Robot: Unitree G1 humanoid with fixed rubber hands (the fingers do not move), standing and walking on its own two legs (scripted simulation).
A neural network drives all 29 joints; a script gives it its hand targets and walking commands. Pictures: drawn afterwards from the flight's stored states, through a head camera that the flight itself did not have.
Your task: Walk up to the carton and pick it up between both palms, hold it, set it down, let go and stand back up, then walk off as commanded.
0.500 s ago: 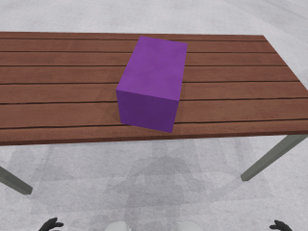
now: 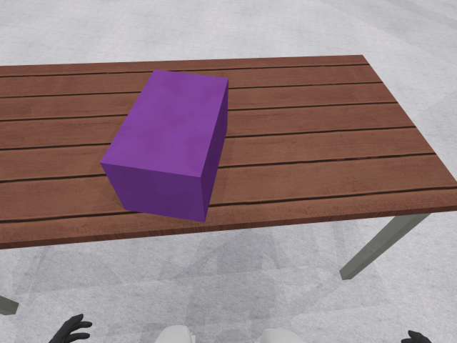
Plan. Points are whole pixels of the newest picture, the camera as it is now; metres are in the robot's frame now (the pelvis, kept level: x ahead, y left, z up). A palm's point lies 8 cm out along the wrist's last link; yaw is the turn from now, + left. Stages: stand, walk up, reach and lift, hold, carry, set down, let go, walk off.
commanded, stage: walk up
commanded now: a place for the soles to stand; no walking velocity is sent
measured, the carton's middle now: (178, 142) +0.52 +0.12 +0.00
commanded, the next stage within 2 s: none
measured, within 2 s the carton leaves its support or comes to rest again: neither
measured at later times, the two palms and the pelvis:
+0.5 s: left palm out of the picture +0.10 +0.33 -0.10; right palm out of the picture +0.10 -0.32 -0.06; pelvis +0.01 +0.01 +0.01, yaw +2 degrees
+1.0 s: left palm out of the picture +0.08 +0.42 -0.10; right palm out of the picture +0.10 -0.21 -0.07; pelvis +0.00 +0.10 +0.01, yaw +4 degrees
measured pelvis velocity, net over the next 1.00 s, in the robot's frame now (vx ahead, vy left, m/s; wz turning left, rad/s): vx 0.00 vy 0.10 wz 0.06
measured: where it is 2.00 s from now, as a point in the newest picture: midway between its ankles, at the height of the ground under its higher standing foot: outside the picture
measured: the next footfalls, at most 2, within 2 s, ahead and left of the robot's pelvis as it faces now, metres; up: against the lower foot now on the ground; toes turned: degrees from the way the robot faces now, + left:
left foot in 0.14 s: +0.06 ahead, +0.20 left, +0.00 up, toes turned +5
right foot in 1.18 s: +0.06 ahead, -0.06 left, +0.00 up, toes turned +3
